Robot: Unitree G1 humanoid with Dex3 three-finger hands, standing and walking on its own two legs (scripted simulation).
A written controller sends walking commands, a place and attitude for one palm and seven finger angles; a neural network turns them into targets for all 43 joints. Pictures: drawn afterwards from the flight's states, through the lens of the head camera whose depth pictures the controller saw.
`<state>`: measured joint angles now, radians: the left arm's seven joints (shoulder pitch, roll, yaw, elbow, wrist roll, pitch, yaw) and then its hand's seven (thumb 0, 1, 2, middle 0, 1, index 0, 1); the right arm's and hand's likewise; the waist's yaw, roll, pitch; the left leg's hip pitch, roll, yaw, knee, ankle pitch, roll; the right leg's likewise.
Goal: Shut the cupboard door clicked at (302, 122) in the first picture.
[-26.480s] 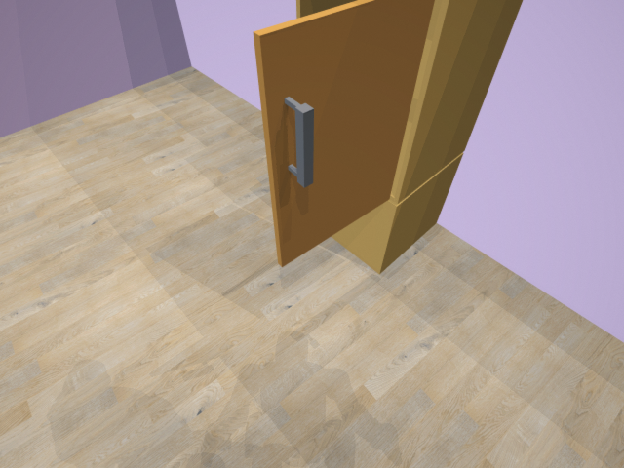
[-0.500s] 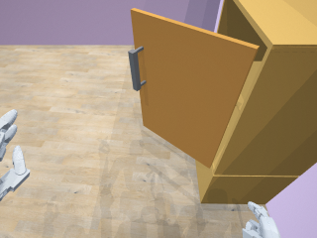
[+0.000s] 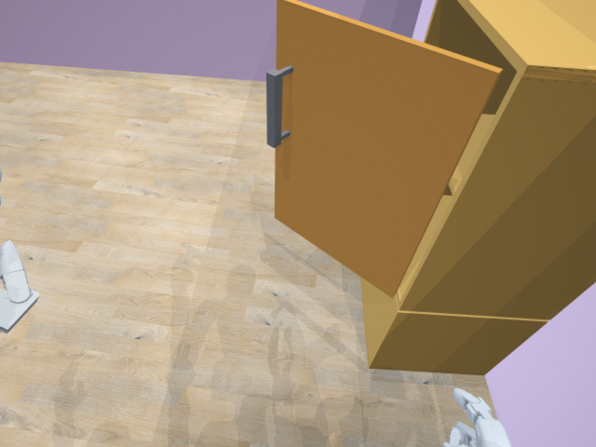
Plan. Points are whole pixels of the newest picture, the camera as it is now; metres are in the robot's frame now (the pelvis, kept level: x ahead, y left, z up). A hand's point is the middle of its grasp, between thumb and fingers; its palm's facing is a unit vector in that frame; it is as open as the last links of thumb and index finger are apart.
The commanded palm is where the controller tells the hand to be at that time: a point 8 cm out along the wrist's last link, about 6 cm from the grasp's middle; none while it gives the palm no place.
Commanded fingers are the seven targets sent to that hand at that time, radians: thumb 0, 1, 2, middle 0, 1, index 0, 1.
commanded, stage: step back with the hand held close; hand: left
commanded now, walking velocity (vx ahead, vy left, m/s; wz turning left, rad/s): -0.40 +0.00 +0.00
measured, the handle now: (280, 107) +0.75 +0.10 +0.07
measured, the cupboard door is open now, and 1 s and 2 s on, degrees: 52 52 52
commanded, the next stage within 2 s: stop stepping back and stand still in 1.12 s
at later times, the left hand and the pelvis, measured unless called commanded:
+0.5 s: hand (13, 320) +0.17 +0.26 +0.19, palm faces +0.49 -0.75 -0.45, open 7.4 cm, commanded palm +0.11 +0.30 +0.20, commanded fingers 0.00 0.90 0.90 -0.20 -0.30 -0.20 -0.30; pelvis -0.03 -0.01 -0.01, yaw +1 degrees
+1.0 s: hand out of the picture +0.13 +0.30 +0.21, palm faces +0.52 -0.78 -0.34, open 7.4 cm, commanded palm +0.09 +0.31 +0.20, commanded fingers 0.00 0.90 0.90 -0.20 -0.30 -0.20 -0.30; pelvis -0.06 +0.01 +0.03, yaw -1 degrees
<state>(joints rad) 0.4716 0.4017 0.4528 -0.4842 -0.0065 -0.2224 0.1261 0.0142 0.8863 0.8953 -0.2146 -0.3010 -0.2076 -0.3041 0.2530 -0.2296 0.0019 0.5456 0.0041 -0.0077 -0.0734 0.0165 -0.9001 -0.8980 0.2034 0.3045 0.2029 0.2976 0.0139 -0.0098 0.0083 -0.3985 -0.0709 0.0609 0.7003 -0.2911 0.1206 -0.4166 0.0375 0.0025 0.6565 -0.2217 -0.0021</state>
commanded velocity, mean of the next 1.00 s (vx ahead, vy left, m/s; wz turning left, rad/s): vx -0.40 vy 0.00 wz -0.04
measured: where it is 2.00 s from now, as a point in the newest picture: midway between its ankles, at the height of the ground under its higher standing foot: outside the picture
